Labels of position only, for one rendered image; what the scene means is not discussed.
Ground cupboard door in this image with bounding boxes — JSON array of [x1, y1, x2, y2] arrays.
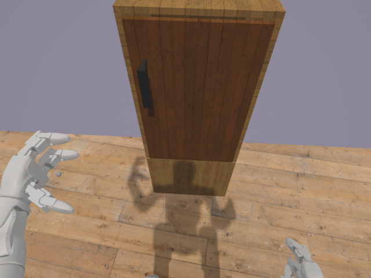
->
[[122, 16, 275, 162]]

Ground left robot hand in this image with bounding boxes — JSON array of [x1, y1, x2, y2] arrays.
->
[[0, 131, 79, 214]]

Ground right robot hand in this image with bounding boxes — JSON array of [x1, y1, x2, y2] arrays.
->
[[281, 237, 324, 278]]

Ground handle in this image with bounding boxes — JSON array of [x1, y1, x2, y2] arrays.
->
[[137, 59, 151, 108]]

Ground robot left forearm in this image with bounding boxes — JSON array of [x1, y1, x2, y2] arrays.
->
[[0, 196, 31, 278]]

